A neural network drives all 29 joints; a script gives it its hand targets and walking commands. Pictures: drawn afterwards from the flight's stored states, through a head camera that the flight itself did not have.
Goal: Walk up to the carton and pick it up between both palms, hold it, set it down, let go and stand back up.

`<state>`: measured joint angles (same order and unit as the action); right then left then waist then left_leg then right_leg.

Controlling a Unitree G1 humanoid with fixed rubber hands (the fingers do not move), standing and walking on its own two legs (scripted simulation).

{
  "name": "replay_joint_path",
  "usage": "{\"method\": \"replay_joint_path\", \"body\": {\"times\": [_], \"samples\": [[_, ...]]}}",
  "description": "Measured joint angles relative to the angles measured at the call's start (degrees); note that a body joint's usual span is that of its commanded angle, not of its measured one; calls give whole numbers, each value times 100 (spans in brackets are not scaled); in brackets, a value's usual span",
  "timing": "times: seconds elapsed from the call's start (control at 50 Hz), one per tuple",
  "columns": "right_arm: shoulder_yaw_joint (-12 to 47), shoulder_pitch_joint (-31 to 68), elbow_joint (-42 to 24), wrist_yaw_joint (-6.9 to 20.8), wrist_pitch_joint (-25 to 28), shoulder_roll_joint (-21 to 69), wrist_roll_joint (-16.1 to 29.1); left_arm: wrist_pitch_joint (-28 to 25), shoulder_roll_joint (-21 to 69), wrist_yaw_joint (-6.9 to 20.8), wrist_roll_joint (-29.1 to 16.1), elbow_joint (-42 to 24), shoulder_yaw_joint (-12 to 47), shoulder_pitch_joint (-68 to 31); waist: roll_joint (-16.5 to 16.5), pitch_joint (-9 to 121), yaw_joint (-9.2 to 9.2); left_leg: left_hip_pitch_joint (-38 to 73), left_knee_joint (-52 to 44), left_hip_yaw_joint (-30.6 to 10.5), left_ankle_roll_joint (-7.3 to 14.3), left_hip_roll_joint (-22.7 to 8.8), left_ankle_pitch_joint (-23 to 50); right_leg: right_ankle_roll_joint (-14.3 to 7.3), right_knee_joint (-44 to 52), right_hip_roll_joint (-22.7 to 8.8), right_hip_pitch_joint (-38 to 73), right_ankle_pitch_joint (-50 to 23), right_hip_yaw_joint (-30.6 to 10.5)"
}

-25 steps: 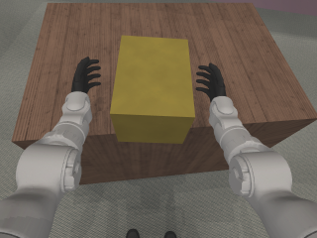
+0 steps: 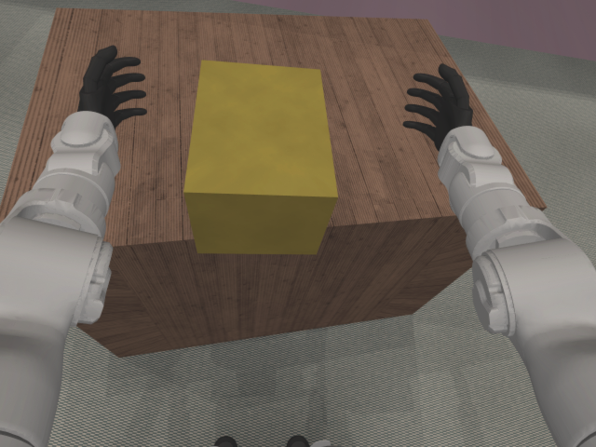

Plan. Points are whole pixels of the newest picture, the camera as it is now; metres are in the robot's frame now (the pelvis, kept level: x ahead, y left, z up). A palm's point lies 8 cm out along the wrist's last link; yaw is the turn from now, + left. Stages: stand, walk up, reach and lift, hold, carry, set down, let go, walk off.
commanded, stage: set down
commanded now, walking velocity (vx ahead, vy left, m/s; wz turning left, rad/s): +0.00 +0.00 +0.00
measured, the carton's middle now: (260, 159) +0.54 +0.01 +0.01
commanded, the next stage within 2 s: none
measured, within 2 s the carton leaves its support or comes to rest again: neither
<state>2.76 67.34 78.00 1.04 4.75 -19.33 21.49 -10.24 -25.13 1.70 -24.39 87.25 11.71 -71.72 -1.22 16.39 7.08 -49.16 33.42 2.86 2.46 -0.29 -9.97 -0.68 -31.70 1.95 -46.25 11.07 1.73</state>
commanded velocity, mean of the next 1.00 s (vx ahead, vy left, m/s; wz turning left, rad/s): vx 0.00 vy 0.00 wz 0.00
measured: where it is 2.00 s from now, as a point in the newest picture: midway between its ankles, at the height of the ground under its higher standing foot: outside the picture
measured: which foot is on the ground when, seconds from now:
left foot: down 0.00-1.00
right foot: down 0.00-1.00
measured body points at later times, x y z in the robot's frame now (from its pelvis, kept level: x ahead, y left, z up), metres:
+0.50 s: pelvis +0.01 +0.00 +0.02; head +0.08 +0.03 +0.46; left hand +0.49 +0.20 +0.12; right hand +0.46 -0.19 +0.13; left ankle +0.04 +0.09 -0.72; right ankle +0.02 -0.11 -0.72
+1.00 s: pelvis +0.03 -0.01 +0.03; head +0.07 +0.00 +0.48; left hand +0.41 +0.21 +0.06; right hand +0.41 -0.20 +0.07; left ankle +0.04 +0.09 -0.72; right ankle +0.02 -0.11 -0.72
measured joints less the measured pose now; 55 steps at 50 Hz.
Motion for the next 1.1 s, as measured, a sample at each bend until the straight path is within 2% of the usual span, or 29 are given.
{"method": "replay_joint_path", "body": {"times": [0.12,0.22,0.38,0.46,0.54,0.76,0.92,1.1], "samples": [[-228,-228,-423,-171,-239,150,-240,309,-17,-35,233,-535,-109,127,-27,-23,68,190,-101,-18,-24,-5,44,-29,104,9,196,-42,15],[-385,-370,-799,-346,-337,337,-495,434,141,55,563,-518,-476,117,-44,-136,71,483,-263,-59,-16,19,108,-31,268,-4,505,-91,52],[-868,-607,-901,-630,-352,855,-1034,320,304,165,983,-573,-869,563,20,-488,20,1105,-614,-124,-16,85,219,-35,619,-52,1153,-172,108],[-1312,-1099,-1411,-762,-213,1091,-1450,146,354,169,1229,-967,-1189,966,10,-561,-28,1306,-897,-132,-21,90,333,-44,939,-46,1372,-305,108],[-1466,-1572,-1766,-836,3,1185,-1624,-35,456,154,1400,-1395,-1365,1387,-2,-582,-88,1523,-1201,-142,-37,88,452,-57,1325,-31,1626,-466,108],[-1121,-2922,-2357,-778,465,1261,-1439,-460,983,140,1843,-2135,-1830,2804,96,-823,-366,2277,-1596,-22,-48,66,455,-60,1852,1,2397,-589,-33],[-729,-3638,-2666,-757,845,1230,-1256,-841,1112,85,1606,-2468,-1881,3700,116,-799,-524,2475,-1497,21,-84,19,306,-88,1680,43,2541,-421,-81],[-393,-4071,-2447,-833,1182,1263,-984,-1130,1038,249,1553,-2494,-1935,4304,17,-870,-523,2707,-1334,-21,-156,-30,164,-150,1488,90,2766,-250,-43]]}}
